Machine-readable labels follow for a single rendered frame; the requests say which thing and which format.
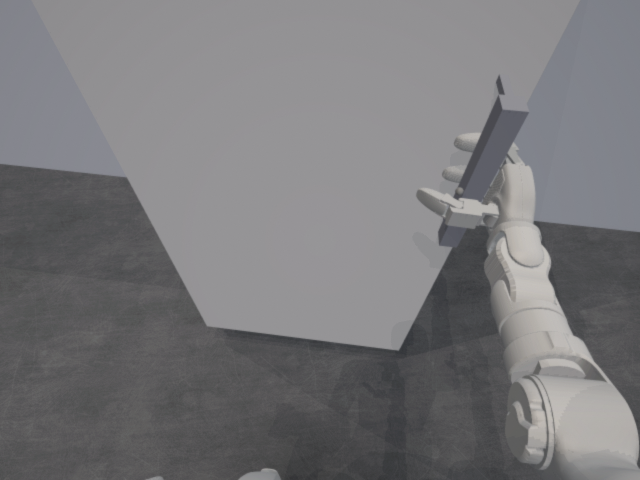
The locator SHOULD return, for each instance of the robot right forearm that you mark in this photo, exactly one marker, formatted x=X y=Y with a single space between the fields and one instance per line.
x=534 y=330

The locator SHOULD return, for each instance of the fridge door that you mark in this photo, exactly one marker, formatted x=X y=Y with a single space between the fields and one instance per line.
x=277 y=146

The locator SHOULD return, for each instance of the left robot shin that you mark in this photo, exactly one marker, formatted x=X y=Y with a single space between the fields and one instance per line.
x=271 y=471

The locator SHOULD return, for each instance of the handle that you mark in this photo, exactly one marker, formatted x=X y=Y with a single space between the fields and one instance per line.
x=504 y=122

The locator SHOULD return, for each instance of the robot right hand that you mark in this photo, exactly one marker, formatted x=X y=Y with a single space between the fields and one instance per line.
x=512 y=191

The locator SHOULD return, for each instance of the right robot upper arm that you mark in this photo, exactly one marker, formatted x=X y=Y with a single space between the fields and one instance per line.
x=571 y=429

